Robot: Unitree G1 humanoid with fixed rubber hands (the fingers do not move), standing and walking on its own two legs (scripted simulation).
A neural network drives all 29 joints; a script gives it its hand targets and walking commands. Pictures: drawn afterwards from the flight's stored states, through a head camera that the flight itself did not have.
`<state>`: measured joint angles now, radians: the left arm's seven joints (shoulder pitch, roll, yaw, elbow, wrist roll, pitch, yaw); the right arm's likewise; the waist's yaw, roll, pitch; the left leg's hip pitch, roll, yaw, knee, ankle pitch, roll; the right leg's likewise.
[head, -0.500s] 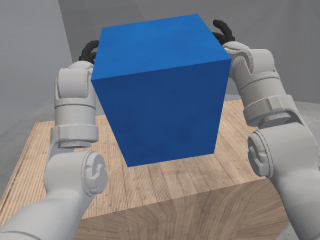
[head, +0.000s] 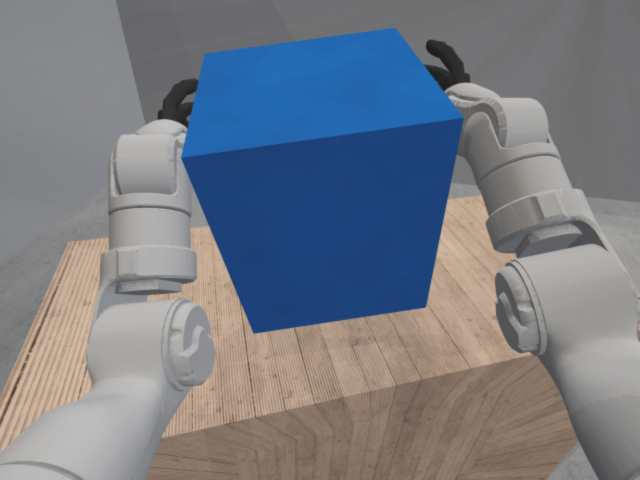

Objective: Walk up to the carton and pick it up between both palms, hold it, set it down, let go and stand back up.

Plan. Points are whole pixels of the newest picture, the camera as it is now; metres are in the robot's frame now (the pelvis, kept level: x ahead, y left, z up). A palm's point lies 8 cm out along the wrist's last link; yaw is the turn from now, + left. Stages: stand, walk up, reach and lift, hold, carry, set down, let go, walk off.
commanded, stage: hold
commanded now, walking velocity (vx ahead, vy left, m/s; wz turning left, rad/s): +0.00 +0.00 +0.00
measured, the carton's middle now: (321, 187) +0.35 +0.00 +0.27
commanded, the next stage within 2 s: set down in 0.40 s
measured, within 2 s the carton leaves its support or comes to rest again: neither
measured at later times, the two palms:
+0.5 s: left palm (168, 144) +0.37 +0.17 +0.31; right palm (440, 106) +0.38 -0.13 +0.35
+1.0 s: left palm (151, 148) +0.36 +0.18 +0.31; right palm (427, 102) +0.38 -0.12 +0.36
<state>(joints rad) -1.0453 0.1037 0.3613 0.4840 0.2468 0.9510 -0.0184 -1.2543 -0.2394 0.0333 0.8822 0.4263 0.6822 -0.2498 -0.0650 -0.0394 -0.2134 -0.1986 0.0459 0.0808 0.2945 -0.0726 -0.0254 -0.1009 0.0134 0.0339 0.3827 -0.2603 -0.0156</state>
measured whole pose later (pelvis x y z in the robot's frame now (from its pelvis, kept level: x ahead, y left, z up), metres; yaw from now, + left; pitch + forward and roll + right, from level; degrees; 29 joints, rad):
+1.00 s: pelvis -0.01 +0.00 +0.00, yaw +0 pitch -6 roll +1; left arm -1.02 0.11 0.39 0.52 0.33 0.76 -0.09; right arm -1.25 -0.19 0.01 0.94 0.32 0.45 -0.18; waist -0.02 -0.04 -0.12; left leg -0.12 0.05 0.08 0.29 -0.07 -0.02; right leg -0.02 0.01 0.03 0.38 -0.26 -0.01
